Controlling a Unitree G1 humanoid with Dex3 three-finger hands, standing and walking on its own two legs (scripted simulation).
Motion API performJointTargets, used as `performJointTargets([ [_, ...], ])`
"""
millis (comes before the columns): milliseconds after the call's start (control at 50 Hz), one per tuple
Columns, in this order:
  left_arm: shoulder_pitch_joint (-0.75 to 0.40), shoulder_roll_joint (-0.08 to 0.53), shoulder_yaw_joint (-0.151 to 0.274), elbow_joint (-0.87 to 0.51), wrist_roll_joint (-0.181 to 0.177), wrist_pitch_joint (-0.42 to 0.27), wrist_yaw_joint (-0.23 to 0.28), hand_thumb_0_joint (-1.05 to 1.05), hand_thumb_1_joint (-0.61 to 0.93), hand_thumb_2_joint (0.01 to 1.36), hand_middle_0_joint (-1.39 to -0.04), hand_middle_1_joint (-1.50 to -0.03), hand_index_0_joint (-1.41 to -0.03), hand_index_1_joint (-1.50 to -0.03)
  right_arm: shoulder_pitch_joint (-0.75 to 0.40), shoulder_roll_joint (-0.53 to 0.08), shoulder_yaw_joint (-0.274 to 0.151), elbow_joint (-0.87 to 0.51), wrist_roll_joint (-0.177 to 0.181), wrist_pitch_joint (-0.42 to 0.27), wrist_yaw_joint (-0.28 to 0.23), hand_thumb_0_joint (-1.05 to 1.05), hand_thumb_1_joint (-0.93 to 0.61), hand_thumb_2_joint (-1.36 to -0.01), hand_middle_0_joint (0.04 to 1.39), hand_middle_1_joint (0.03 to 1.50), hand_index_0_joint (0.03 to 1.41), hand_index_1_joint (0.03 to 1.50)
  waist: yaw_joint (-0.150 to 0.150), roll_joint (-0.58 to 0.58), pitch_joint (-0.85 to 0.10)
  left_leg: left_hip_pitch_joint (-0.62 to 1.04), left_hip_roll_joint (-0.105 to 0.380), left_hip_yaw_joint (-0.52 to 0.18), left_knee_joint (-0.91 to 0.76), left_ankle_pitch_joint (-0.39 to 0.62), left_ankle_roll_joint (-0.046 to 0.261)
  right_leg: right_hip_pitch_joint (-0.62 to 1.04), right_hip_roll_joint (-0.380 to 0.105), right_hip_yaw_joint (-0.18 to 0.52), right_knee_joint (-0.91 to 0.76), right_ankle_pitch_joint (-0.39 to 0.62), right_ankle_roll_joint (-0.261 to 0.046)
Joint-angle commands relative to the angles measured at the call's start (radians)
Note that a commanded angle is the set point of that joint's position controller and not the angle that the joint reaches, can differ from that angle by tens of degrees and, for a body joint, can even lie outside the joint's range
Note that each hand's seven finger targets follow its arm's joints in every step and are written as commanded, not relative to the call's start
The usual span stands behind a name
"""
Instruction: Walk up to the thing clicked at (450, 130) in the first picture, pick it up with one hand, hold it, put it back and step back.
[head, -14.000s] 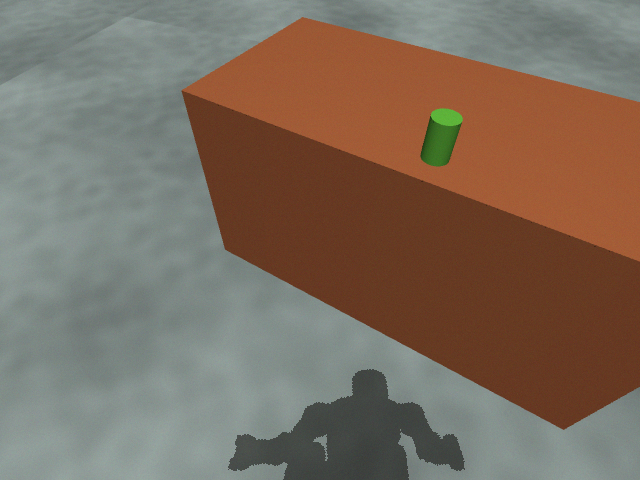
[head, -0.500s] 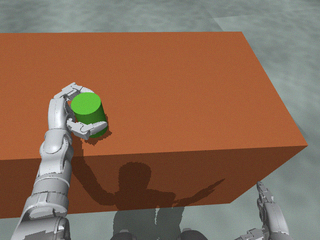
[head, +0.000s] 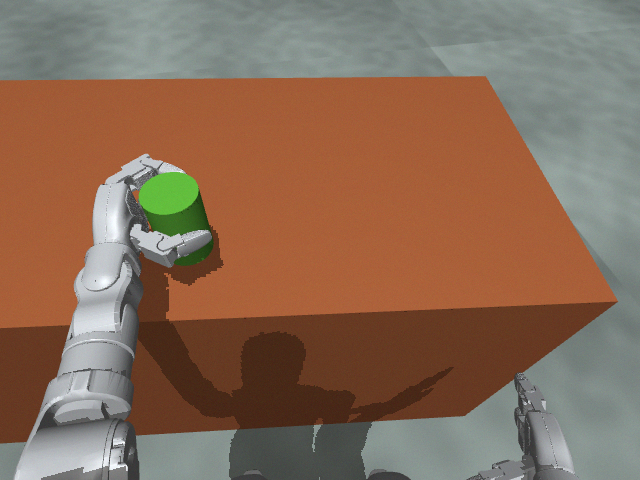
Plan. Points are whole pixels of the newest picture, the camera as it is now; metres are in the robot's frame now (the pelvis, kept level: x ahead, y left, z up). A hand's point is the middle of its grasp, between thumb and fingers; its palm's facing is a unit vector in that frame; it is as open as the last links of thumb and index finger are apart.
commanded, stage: lift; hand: left
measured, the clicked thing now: (179, 221) +0.41 +0.17 +0.09
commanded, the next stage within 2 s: hold in 1.34 s
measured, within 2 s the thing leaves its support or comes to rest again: neither
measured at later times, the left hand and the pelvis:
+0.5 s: hand (159, 195) +0.39 +0.17 +0.16, palm faces +0.07 -1.00 -0.01, open 10.1 cm; pelvis +0.00 +0.00 +0.01, yaw +0 degrees
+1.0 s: hand (130, 187) +0.34 +0.16 +0.22, palm faces +0.08 -1.00 -0.01, open 10.1 cm; pelvis -0.01 -0.01 +0.02, yaw +1 degrees
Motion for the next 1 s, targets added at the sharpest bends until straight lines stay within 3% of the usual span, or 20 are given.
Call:
performJointTargets([
  [0, -0.436, 0.182, 0.041, -0.230, -0.013, -0.059, -0.005, 0.000, 0.025, 1.243, -1.271, -1.398, -1.288, -1.410, -0.036, -0.135, -0.051, -0.136, 0.003, -0.056, -0.005, 0.000, 0.531, -0.054, 0.050, 0.050, 0.050, 0.050, -0.003, 0.039, -0.337, 0.261, -0.004, -0.019, -0.115, 0.305, 0.001, 0.086, 0.020, -0.037, -0.096, 0.304, -0.035],
  [40, -0.456, 0.216, 0.052, -0.270, -0.011, -0.058, -0.007, 0.000, 0.013, 1.242, -1.268, -1.401, -1.285, -1.413, -0.033, -0.158, -0.074, -0.149, 0.007, -0.060, -0.011, 0.000, 0.528, -0.054, 0.050, 0.050, 0.050, 0.050, -0.015, 0.040, -0.372, 0.306, -0.005, -0.014, -0.109, 0.340, 0.004, 0.101, 0.019, -0.034, -0.102, 0.346, -0.030],
  [80, -0.410, 0.161, 0.029, -0.226, -0.016, -0.046, -0.011, 0.000, 0.065, 1.254, -1.322, -1.439, -1.349, -1.439, -0.050, -0.153, -0.063, -0.157, 0.009, -0.067, -0.009, 0.000, 0.527, -0.053, 0.049, 0.050, 0.049, 0.050, -0.013, 0.010, -0.351, 0.295, 0.002, -0.023, -0.120, 0.350, 0.002, 0.096, 0.023, -0.040, -0.102, 0.335, -0.034],
  [100, -0.432, 0.188, 0.044, -0.253, -0.022, -0.048, -0.011, 0.000, 0.054, 1.263, -1.341, -1.454, -1.365, -1.457, -0.064, -0.181, -0.090, -0.154, 0.010, -0.069, -0.012, 0.000, 0.524, -0.054, 0.049, 0.050, 0.049, 0.050, -0.009, 0.030, -0.356, 0.305, 0.000, -0.023, -0.122, 0.350, 0.000, 0.096, 0.022, -0.039, -0.105, 0.330, -0.034],
  [180, -0.387, 0.185, 0.045, -0.256, -0.026, -0.036, -0.012, 0.000, 0.069, 1.282, -1.373, -1.486, -1.401, -1.485, -0.036, -0.135, -0.060, -0.121, 0.015, -0.071, -0.013, 0.000, 0.524, -0.053, 0.049, 0.050, 0.049, 0.050, 0.008, 0.014, -0.339, 0.289, -0.009, -0.009, -0.125, 0.340, 0.004, 0.147, 0.017, -0.035, -0.123, 0.355, -0.027],
  [220, -0.367, 0.167, 0.036, -0.286, -0.026, -0.020, -0.008, 0.000, 0.039, 1.299, -1.371, -1.497, -1.397, -1.500, -0.061, -0.170, -0.083, -0.125, 0.016, -0.076, -0.018, 0.000, 0.524, -0.054, 0.049, 0.050, 0.049, 0.050, 0.005, 0.009, -0.331, 0.305, -0.005, -0.011, -0.140, 0.329, 0.002, 0.136, 0.021, -0.036, -0.131, 0.337, -0.029],
  [280, -0.424, 0.167, 0.022, -0.425, -0.021, -0.011, 0.008, 0.000, 0.076, 1.319, -1.366, -1.495, -1.390, -1.501, -0.062, -0.135, -0.055, -0.108, 0.016, -0.082, -0.016, 0.000, 0.531, -0.052, 0.049, 0.049, 0.049, 0.049, 0.018, 0.054, -0.322, 0.325, -0.003, -0.014, -0.164, 0.293, -0.007, 0.139, 0.022, -0.044, -0.142, 0.292, -0.034],
  [320, -0.352, 0.177, 0.038, -0.403, -0.021, 0.013, 0.020, 0.000, 0.062, 1.300, -1.367, -1.496, -1.396, -1.496, -0.076, -0.175, -0.093, -0.105, 0.020, -0.086, -0.026, 0.000, 0.529, -0.051, 0.049, 0.050, 0.049, 0.050, 0.018, 0.030, -0.307, 0.321, -0.006, -0.009, -0.169, 0.290, -0.005, 0.157, 0.021, -0.043, -0.151, 0.297, -0.031],
  [380, -0.334, 0.165, 0.044, -0.471, -0.025, 0.049, 0.030, 0.000, 0.036, 1.307, -1.359, -1.495, -1.387, -1.498, -0.066, -0.124, -0.053, -0.065, 0.020, -0.091, -0.026, 0.000, 0.531, -0.051, 0.049, 0.049, 0.049, 0.049, 0.038, 0.033, -0.289, 0.315, -0.008, -0.007, -0.178, 0.291, -0.004, 0.184, 0.021, -0.046, -0.163, 0.299, -0.029],
  [440, -0.298, 0.176, 0.052, -0.527, -0.024, 0.095, 0.032, 0.000, 0.048, 1.303, -1.348, -1.488, -1.379, -1.488, -0.099, -0.169, -0.083, -0.095, 0.020, -0.095, -0.034, 0.000, 0.533, -0.050, 0.049, 0.050, 0.049, 0.050, 0.026, -0.002, -0.307, 0.326, -0.011, 0.000, -0.179, 0.329, 0.001, 0.226, 0.019, -0.042, -0.173, 0.349, -0.023],
  [500, -0.256, 0.129, 0.021, -0.573, -0.029, 0.151, 0.030, 0.000, 0.042, 1.294, -1.348, -1.480, -1.377, -1.481, -0.079, -0.109, -0.032, -0.044, 0.024, -0.101, -0.033, 0.000, 0.536, -0.049, 0.049, 0.049, 0.049, 0.049, 0.037, 0.037, -0.239, 0.335, -0.008, -0.006, -0.205, 0.316, -0.007, 0.203, 0.023, -0.053, -0.186, 0.311, -0.031],
  [540, -0.254, 0.124, 0.006, -0.612, -0.031, 0.187, 0.023, 0.000, 0.055, 1.292, -1.337, -1.471, -1.365, -1.473, -0.129, -0.170, -0.073, -0.064, 0.021, -0.118, -0.042, 0.000, 0.537, -0.049, 0.049, 0.049, 0.049, 0.049, 0.020, -0.010, -0.203, 0.340, -0.009, -0.003, -0.221, 0.264, 0.000, 0.197, 0.023, -0.049, -0.213, 0.273, -0.025],
  [560, -0.271, 0.155, 0.029, -0.674, -0.030, 0.199, 0.024, 0.000, 0.062, 1.301, -1.338, -1.471, -1.366, -1.474, -0.099, -0.122, -0.031, -0.053, 0.022, -0.122, -0.039, 0.000, 0.542, -0.048, 0.049, 0.049, 0.049, 0.049, 0.038, 0.020, -0.233, 0.349, -0.011, -0.005, -0.223, 0.280, -0.001, 0.218, 0.020, -0.053, -0.211, 0.283, -0.028],
  [660, -0.241, 0.137, 0.043, -0.735, -0.053, 0.289, 0.016, 0.000, 0.028, 1.292, -1.327, -1.465, -1.353, -1.470, -0.094, -0.109, -0.012, -0.035, 0.025, -0.140, -0.041, 0.000, 0.540, -0.048, 0.049, 0.049, 0.049, 0.049, 0.036, -0.005, -0.192, 0.369, -0.021, 0.004, -0.245, 0.257, 0.007, 0.234, 0.010, -0.049, -0.256, 0.271, -0.022],
  [720, -0.227, 0.136, 0.043, -0.750, -0.048, 0.336, 0.022, 0.000, 0.077, 1.308, -1.321, -1.467, -1.348, -1.470, -0.121, -0.143, -0.041, -0.038, 0.022, -0.159, -0.042, 0.000, 0.542, -0.048, 0.049, 0.050, 0.049, 0.050, 0.031, -0.004, -0.174, 0.389, -0.016, -0.007, -0.275, 0.229, 0.003, 0.227, 0.016, -0.056, -0.266, 0.232, -0.026],
  [740, -0.266, 0.134, 0.032, -0.821, -0.045, 0.341, 0.025, 0.000, 0.084, 1.301, -1.318, -1.460, -1.345, -1.462, -0.111, -0.114, -0.015, -0.038, 0.021, -0.165, -0.039, 0.000, 0.544, -0.048, 0.049, 0.050, 0.049, 0.050, 0.038, 0.018, -0.171, 0.393, -0.017, -0.006, -0.281, 0.222, 0.001, 0.230, 0.015, -0.059, -0.272, 0.224, -0.029],
  [780, -0.225, 0.153, 0.063, -0.799, -0.048, 0.367, 0.029, 0.000, 0.086, 1.308, -1.318, -1.470, -1.348, -1.471, -0.105, -0.132, -0.036, -0.002, 0.019, -0.171, -0.042, 0.000, 0.543, -0.048, 0.049, 0.050, 0.050, 0.050, 0.044, 0.012, -0.138, 0.386, -0.017, -0.012, -0.299, 0.188, 0.000, 0.234, 0.016, -0.063, -0.288, 0.187, -0.028],
  [920, -0.207, 0.120, 0.056, -0.877, -0.059, 0.440, 0.032, 0.000, 0.047, 1.290, -1.309, -1.454, -1.335, -1.458, -0.152, -0.102, -0.003, 0.011, 0.017, -0.213, -0.038, 0.000, 0.536, -0.049, 0.049, 0.050, 0.050, 0.050, 0.055, 0.001, -0.157, 0.427, -0.024, -0.010, -0.310, 0.226, 0.006, 0.273, 0.009, -0.060, -0.312, 0.222, -0.025],
  [960, -0.217, 0.144, 0.071, -0.890, -0.056, 0.452, 0.035, 0.000, 0.058, 1.297, -1.323, -1.464, -1.347, -1.470, -0.170, -0.134, -0.026, -0.006, 0.015, -0.223, -0.045, 0.000, 0.533, -0.050, 0.049, 0.050, 0.050, 0.050, 0.050, -0.023, -0.168, 0.442, -0.024, -0.012, -0.313, 0.238, 0.008, 0.279, 0.009, -0.061, -0.317, 0.234, -0.023],
  [980, -0.174, 0.106, 0.049, -0.820, -0.054, 0.467, 0.029, 0.000, 0.058, 1.292, -1.298, -1.447, -1.323, -1.453, -0.122, -0.083, 0.007, 0.068, 0.014, -0.217, -0.037, 0.000, 0.535, -0.050, 0.049, 0.050, 0.050, 0.050, 0.050, -0.021, -0.135, 0.431, -0.024, -0.013, -0.317, 0.228, 0.008, 0.273, 0.009, -0.060, -0.321, 0.224, -0.023],
])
